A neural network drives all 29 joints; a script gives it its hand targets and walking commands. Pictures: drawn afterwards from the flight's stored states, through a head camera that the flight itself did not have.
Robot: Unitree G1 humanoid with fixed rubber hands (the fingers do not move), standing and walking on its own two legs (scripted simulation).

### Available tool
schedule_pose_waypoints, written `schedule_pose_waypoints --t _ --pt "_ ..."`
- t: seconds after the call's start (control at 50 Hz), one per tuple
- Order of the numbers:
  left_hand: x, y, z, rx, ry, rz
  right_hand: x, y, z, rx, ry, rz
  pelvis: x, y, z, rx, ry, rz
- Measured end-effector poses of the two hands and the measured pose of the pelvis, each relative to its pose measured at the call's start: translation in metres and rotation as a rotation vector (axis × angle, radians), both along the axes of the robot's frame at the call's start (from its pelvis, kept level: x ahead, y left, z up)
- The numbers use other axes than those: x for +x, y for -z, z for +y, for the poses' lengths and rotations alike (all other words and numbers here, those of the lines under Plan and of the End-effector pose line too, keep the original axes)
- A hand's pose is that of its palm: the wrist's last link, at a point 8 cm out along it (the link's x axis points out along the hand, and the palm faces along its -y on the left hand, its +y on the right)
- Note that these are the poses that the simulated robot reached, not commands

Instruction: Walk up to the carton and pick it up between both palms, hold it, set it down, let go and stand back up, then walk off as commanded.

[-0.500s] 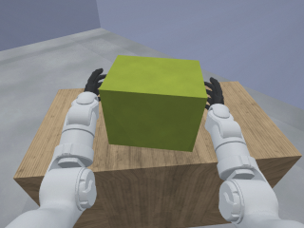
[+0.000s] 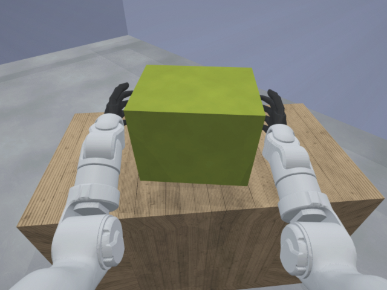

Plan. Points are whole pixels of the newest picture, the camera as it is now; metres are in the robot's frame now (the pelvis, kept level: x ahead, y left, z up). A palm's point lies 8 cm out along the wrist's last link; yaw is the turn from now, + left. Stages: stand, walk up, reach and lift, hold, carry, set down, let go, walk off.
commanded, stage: hold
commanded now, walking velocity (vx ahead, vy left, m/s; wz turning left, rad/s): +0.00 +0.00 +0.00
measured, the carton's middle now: (195, 124) +0.44 -0.01 +0.16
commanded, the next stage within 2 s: none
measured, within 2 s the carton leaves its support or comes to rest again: neither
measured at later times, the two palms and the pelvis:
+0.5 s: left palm (110, 117) +0.38 +0.16 +0.22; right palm (277, 123) +0.37 -0.17 +0.20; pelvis -0.01 +0.00 +0.00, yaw +0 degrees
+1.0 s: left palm (107, 117) +0.37 +0.16 +0.23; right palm (279, 123) +0.36 -0.17 +0.21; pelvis -0.01 +0.00 +0.00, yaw +0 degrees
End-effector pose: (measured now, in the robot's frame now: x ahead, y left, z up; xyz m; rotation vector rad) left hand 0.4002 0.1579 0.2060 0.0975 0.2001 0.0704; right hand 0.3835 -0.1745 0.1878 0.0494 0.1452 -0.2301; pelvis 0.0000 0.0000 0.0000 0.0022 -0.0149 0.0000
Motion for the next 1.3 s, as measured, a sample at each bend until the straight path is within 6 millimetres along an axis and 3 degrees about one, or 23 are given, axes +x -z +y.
schedule_pose_waypoints --t 0.84,1.22,1.3 --pt "-0.028 -0.024 0.004 0.003 -0.025 -0.011 -0.020 -0.025 0.004 0.001 -0.020 -0.023 -0.010 0.000 0.001 -0.001 0.000 -0.051" --pt "-0.022 -0.018 0.003 0.008 -0.028 0.013 -0.013 -0.019 0.003 0.004 -0.025 -0.002 -0.007 -0.001 -0.001 0.001 -0.001 -0.044" --pt "-0.020 -0.020 0.003 0.006 -0.026 0.001 -0.011 -0.026 0.003 0.002 -0.023 -0.018 -0.006 -0.001 0.000 0.001 -0.001 -0.041"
